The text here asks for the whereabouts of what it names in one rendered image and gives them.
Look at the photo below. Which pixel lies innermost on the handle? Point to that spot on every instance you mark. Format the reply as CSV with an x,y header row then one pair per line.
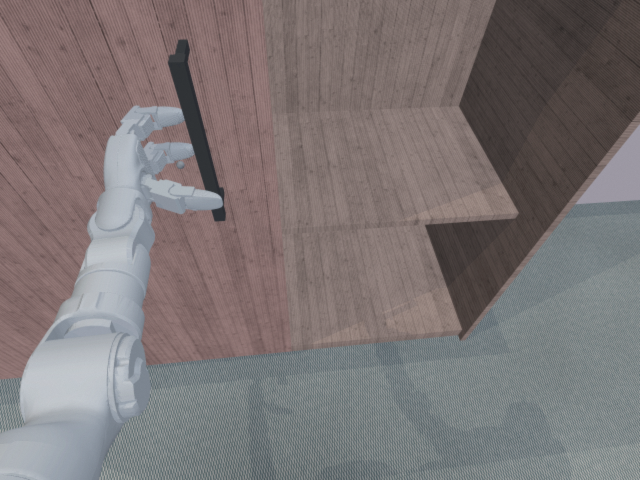
x,y
182,79

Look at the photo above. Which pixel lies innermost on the robot left hand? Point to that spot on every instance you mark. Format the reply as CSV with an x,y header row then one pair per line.
x,y
126,163

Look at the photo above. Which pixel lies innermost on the wardrobe door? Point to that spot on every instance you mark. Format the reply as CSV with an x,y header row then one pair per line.
x,y
70,70

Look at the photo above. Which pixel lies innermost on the robot left upper arm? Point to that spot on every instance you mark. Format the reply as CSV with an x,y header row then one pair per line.
x,y
78,393

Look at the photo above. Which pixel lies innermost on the robot left forearm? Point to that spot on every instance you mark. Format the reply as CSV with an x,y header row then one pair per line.
x,y
112,283

